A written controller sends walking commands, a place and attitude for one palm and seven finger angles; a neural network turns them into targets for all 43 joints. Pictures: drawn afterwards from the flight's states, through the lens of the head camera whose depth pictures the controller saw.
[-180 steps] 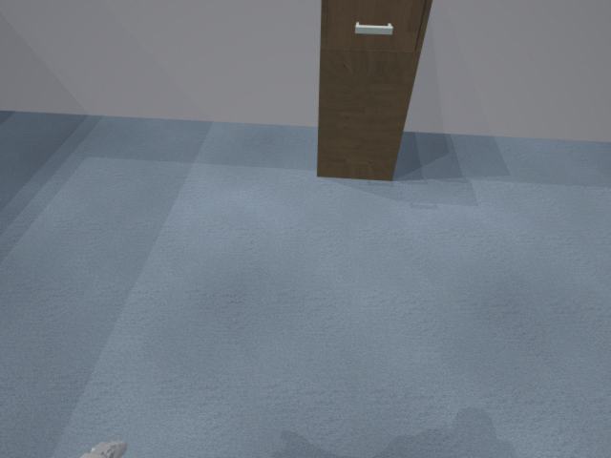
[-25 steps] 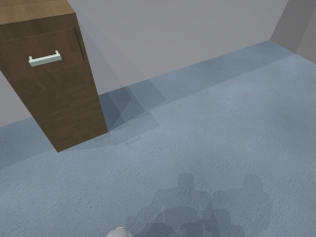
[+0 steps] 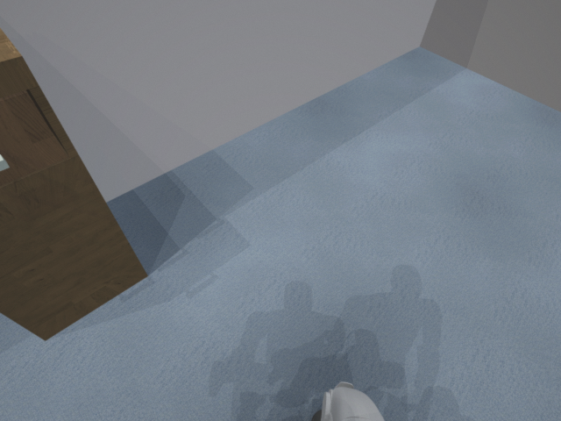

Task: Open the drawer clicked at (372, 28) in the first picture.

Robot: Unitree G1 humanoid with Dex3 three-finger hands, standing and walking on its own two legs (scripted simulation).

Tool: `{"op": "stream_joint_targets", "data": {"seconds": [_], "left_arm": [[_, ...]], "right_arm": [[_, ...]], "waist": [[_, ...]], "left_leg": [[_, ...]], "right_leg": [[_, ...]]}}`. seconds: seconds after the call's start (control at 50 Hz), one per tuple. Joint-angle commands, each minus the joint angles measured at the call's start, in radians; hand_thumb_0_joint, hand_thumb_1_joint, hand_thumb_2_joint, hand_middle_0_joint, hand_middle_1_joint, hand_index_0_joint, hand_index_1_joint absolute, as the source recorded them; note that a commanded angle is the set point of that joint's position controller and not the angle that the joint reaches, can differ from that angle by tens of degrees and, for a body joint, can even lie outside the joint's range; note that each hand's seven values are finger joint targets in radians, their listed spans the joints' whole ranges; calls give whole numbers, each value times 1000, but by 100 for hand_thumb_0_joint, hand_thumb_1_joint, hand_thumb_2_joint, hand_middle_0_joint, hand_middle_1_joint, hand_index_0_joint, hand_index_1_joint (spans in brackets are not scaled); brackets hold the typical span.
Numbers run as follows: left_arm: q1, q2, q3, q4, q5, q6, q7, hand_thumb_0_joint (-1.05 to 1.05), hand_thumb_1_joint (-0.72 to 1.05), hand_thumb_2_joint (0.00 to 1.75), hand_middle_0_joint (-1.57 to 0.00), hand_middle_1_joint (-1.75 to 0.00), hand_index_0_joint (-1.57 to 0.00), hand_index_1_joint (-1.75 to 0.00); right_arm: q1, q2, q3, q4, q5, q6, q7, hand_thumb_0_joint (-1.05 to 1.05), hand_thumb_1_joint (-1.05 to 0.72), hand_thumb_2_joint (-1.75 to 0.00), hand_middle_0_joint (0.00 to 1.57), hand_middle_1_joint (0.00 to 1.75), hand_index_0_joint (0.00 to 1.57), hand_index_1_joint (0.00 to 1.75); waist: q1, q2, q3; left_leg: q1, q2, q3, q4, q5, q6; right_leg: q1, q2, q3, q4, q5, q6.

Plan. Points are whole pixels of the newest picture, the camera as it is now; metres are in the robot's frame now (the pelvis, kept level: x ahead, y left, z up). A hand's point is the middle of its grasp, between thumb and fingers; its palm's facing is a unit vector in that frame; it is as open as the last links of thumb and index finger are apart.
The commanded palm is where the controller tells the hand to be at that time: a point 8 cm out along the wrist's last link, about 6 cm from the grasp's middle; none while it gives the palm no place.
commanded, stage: turn to face it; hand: left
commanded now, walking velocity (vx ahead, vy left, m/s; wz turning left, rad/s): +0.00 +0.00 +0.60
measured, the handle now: out of the picture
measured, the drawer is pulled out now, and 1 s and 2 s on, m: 0.00 0.00 0.00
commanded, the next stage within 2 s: take the last steps up to it in 1.22 s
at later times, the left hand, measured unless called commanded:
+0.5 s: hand (175, 410) +0.16 +0.18 -0.18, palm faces +0.22 -0.96 -0.15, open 7.3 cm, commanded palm none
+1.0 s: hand out of the picture +0.07 +0.20 -0.16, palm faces +0.48 -0.82 -0.31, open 7.3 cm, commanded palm none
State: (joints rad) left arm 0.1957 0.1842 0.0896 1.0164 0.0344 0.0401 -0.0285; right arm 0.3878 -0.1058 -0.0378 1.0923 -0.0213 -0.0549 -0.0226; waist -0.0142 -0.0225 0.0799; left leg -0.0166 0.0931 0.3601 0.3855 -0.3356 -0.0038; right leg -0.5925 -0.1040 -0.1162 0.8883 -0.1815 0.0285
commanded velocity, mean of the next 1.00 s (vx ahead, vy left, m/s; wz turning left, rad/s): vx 0.00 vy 0.00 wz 0.57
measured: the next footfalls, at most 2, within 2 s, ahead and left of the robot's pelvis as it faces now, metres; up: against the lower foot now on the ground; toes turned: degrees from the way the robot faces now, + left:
right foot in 0.10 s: +0.19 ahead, -0.12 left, +0.00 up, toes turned -10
left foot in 0.52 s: +0.12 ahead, +0.12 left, +0.00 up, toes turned +22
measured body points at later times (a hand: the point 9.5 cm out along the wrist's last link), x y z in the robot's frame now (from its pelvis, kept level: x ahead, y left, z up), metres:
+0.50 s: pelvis +0.07 -0.01 -0.02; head +0.09 +0.02 +0.43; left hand +0.15 +0.23 -0.17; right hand +0.17 -0.25 -0.15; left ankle +0.07 +0.10 -0.73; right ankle +0.15 -0.12 -0.74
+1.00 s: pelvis +0.08 -0.03 -0.01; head +0.11 -0.04 +0.44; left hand +0.04 +0.25 -0.13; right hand +0.26 -0.23 -0.16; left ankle +0.08 +0.10 -0.74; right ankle +0.14 -0.14 -0.75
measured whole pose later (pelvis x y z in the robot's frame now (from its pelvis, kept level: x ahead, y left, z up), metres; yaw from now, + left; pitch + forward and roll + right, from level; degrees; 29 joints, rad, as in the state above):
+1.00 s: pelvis +0.08 -0.03 -0.01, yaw +28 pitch +0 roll +0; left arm 0.18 0.23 0.06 0.89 0.01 0.03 0.02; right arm 0.21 -0.24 -0.08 0.92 -0.01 0.06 0.01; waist -0.02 0.04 0.05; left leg -0.37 -0.06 -0.08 0.56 -0.20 0.01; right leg -0.27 -0.03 -0.03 0.55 -0.29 0.05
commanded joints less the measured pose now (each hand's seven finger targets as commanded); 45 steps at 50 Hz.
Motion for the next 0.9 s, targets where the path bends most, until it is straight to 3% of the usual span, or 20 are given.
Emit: {"op": "stream_joint_targets", "data": {"seconds": [0.0, 0.04, 0.06, 0.08, 0.1, 0.12, 0.14, 0.18, 0.22, 0.26, 0.38, 0.46, 0.48, 0.5, 0.52, 0.54, 0.58, 0.62, 0.78, 0.88], "left_arm": [[-62, -12, -17, -84, -4, -45, 7, 0, 90, 90, -20, -30, -20, -30], [90, 18, -21, -33, 1, -66, 21, 0, 90, 90, -20, -30, -20, -30], [187, 72, -13, 7, 3, -84, 32, 0, 90, 90, -20, -30, -20, -30], [263, 162, 1, 36, 3, -100, 48, 0, 90, 90, -20, -30, -20, -30], [290, 205, -4, 50, -17, -99, 47, 0, 90, 90, -20, -30, -20, -30], [222, 207, -5, 26, -20, -101, 52, 0, 90, 90, -20, -30, -20, -30], [137, 187, -10, -5, -20, -92, 57, 0, 90, 90, -20, -30, -20, -30], [-10, 125, -23, -42, -19, -73, 69, 0, 90, 90, -20, -30, -20, -30], [-74, 115, -24, -70, -14, -66, 71, 0, 90, 90, -20, -30, -20, -30], [-83, 110, -21, -83, -13, -57, 70, 0, 90, 90, -20, -30, -20, -30], [-55, 149, 6, -105, 0, -38, 75, 0, 90, 90, -20, -30, -20, -30], [-45, 160, 12, -131, -13, -22, 64, 0, 90, 90, -20, -30, -20, -30], [-44, 120, 8, -150, -19, -14, 59, 0, 90, 90, -20, -30, -20, -30], [-76, 67, 0, -206, -23, -7, 49, 0, 90, 90, -20, -30, -20, -30], [-146, 88, -2, -224, -8, -1, 49, 0, 90, 90, -20, -30, -20, -30], [-151, 77, 9, -217, -8, -5, 44, 0, 90, 90, -20, -30, -20, -30], [-78, 98, 15, -175, -10, -14, 32, 0, 90, 90, -20, -30, -20, -30], [-27, 114, 13, -148, -14, -11, 35, 0, 90, 90, -20, -30, -20, -30], [-70, 131, 3, -174, -25, -9, 49, 0, 90, 90, -20, -30, -20, -30], [-1, 130, -6, -172, -32, -14, 55, 0, 90, 90, -20, -30, -20, -30]], "right_arm": [[60, -161, -34, -15, -7, -6, -11, 0, -90, -90, 20, 30, 20, 30], [42, -169, -30, -7, 1, -3, -8, 0, -90, -90, 20, 30, 20, 30], [50, -146, -24, -3, 9, -3, 0, 0, -90, -90, 20, 30, 20, 30], [93, -75, -11, -8, 23, -3, 6, 0, -90, -90, 20, 30, 20, 30], [112, -73, -11, -12, 27, 12, -3, 0, -90, -90, 20, 30, 20, 30], [94, -60, -8, -20, 30, 29, -5, 0, -90, -90, 20, 30, 20, 30], [71, -78, -13, -28, 24, 44, -5, 0, -90, -90, 20, 30, 20, 30], [31, -79, -20, -18, 13, 70, 2, 0, -90, -90, 20, 30, 20, 30], [61, -69, -20, -20, 8, 93, 10, 0, -90, -90, 20, 30, 20, 30], [48, -79, -24, -38, 3, 104, 18, 0, -90, -90, 20, 30, 20, 30], [-79, -94, -35, -139, 2, 95, 37, 0, -90, -90, 20, 30, 20, 30], [-52, -147, -48, -167, -3, 86, 41, 0, -90, -90, 20, 30, 20, 30], [-10, -210, -61, -173, -6, 79, 41, 0, -90, -90, 20, 30, 20, 30], [16, -322, -85, -196, -15, 72, 33, 0, -90, -90, 20, 30, 20, 30], [17, -348, -92, -184, -19, 69, 20, 0, -90, -90, 20, 30, 20, 30], [-34, -336, -87, -188, -14, 64, 12, 0, -90, -90, 20, 30, 20, 30], [-153, -277, -63, -224, -6, 50, 6, 0, -90, -90, 20, 30, 20, 30], [-165, -279, -62, -231, -1, 44, 4, 0, -90, -90, 20, 30, 20, 30], [-118, -314, -77, -210, -1, 66, 13, 0, -90, -90, 20, 30, 20, 30], [-186, -333, -83, -229, -3, 83, 21, 0, -90, -90, 20, 30, 20, 30]], "waist": [[-17, 168, 2], [52, 142, -106], [95, 54, -184], [111, -166, -296], [89, -135, -334], [75, -184, -365], [62, -208, -285], [11, -68, -117], [-26, -91, -92], [-25, -106, -87], [11, -119, -70], [-22, -38, -95], [-42, 165, -98], [-70, 417, -52], [-94, 334, -60], [-59, 284, -84], [-1, 188, -116], [5, 152, -153], [-39, 156, -136], [-10, 186, -136]], "left_leg": [[-16, 258, -95, 4, 751, 104], [-35, 223, -101, 177, 787, 72], [-133, 173, -96, 326, 643, 32], [-366, 54, -106, 567, 110, -11], [-382, -6, -232, 742, -299, -21], [-389, 9, -331, 808, -304, -21], [-414, 18, -347, 852, -269, -27], [-413, 49, -346, 850, -154, -34], [-388, 47, -321, 801, -102, -45], [-396, 39, -297, 760, -76, -47], [-395, 38, -259, 499, -117, -41], [-229, -2, -215, 199, 53, -30], [-194, 96, -411, 19, 63, 13], [-195, 330, -768, -135, 212, 142], [-238, 367, -837, -163, 193, 210], [-227, 308, -778, -137, 178, 186], [-188, 203, -617, -87, 264, 139], [-132, 163, -550, -67, 377, 136], [-68, 158, -648, -49, 435, 184], [-193, 126, -711, -28, 377, 174]], "right_leg": [[103, 49, -26, -193, -3, -41], [346, 82, -48, -329, 91, -55], [549, 27, -13, -387, 307, -59], [792, -231, 251, -364, 748, -140], [772, -356, 283, -377, 1046, -233], [697, -366, 301, -439, 882, -244], [588, -354, 306, -506, 646, -230], [362, -300, 171, -580, 342, -178], [265, -274, 70, -620, 155, -150], [250, -264, 40, -649, -5, -142], [302, -305, -4, -594, -76, -141], [238, -257, -83, -401, -121, -71], [154, -175, -113, -213, -219, -21], [-45, -32, -118, 33, -451, 55], [-58, -18, 18, 226, -433, 41], [-87, -12, 82, 302, -345, 37], [-61, -19, 99, 317, -194, 49], [-24, -11, 102, 287, -158, 63], [54, 30, 109, 49, -255, 73], [239, 73, 99, -165, -249, 48]]}}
